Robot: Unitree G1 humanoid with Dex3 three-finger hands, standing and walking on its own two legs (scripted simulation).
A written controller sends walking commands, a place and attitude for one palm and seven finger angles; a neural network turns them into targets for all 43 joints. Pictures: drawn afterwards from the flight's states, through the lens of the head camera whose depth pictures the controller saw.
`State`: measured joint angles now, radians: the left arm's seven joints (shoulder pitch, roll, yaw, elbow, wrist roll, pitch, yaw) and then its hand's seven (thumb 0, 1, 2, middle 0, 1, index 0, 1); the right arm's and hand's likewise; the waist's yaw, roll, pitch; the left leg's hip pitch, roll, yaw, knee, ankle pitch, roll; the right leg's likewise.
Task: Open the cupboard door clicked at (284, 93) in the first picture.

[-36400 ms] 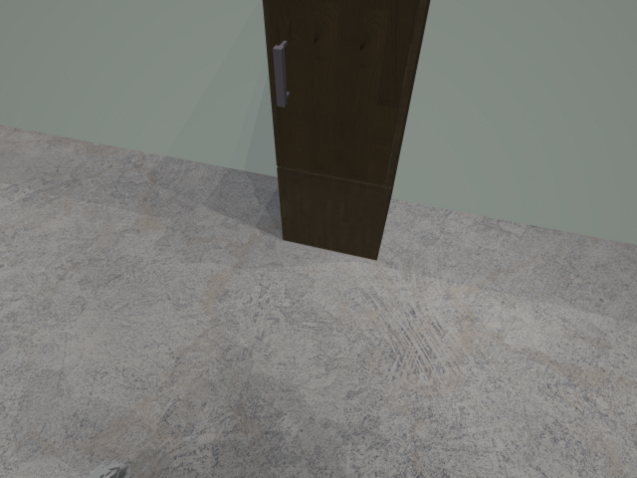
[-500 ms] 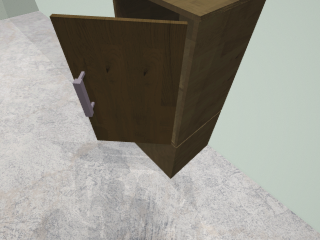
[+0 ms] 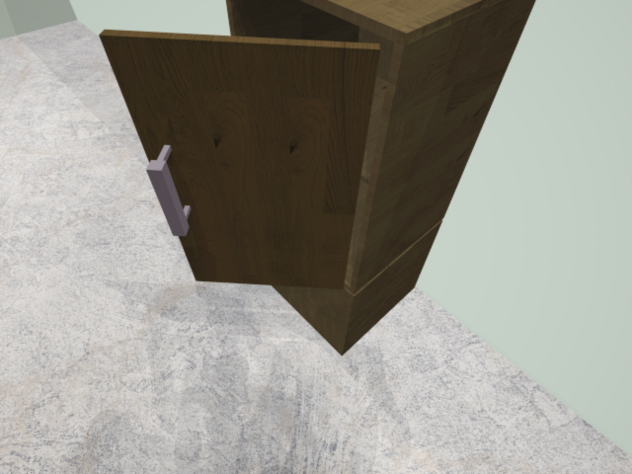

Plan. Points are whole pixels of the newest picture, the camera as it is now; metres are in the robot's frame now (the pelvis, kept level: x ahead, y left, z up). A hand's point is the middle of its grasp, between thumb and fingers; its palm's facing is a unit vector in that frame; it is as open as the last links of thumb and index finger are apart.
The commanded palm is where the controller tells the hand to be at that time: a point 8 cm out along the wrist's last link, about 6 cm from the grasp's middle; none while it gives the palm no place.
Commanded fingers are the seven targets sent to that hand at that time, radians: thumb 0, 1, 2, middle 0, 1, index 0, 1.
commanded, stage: look again from close up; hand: left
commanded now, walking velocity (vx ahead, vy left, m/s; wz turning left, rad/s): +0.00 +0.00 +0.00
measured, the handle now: (173, 192) +0.55 +0.29 -0.01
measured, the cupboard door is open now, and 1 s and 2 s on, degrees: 44 44 44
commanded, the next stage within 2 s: shuffle to correct the standing spot in 0.44 s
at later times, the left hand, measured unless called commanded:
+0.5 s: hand out of the picture -0.01 +0.22 -0.17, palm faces -0.02 -0.97 -0.25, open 7.4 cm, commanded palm none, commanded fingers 0.00 0.90 0.90 -0.20 -0.30 -0.20 -0.30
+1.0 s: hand out of the picture +0.00 +0.23 -0.18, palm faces +0.00 -0.97 -0.24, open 7.4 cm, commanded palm none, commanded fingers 0.00 0.90 0.90 -0.20 -0.30 -0.20 -0.30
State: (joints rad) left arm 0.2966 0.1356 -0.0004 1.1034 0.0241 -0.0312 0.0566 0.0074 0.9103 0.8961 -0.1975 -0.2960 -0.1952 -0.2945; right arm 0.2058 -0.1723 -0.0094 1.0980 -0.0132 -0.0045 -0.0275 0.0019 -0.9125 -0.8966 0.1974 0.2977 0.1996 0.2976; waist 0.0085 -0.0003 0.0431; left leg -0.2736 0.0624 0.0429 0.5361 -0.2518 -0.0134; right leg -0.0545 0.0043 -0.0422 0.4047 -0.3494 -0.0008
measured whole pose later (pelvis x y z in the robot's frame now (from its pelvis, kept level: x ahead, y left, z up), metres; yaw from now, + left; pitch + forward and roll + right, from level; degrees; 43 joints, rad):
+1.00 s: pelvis -0.01 +0.04 -0.01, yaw -3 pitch +1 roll +1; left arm 0.29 0.19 0.03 1.03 0.03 0.03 0.03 0.01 0.91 0.90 -0.20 -0.30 -0.20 -0.29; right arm 0.25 -0.18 0.00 0.99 -0.02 0.00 -0.01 0.00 -0.90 -0.90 0.20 0.30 0.20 0.30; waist 0.03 -0.02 0.06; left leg -0.31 -0.01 0.13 0.59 -0.29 0.05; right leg -0.30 -0.06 -0.08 0.80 -0.52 -0.02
